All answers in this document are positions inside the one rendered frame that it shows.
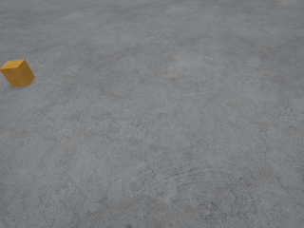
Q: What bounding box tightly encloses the carton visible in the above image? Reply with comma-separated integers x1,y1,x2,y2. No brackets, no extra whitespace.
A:
0,59,35,87

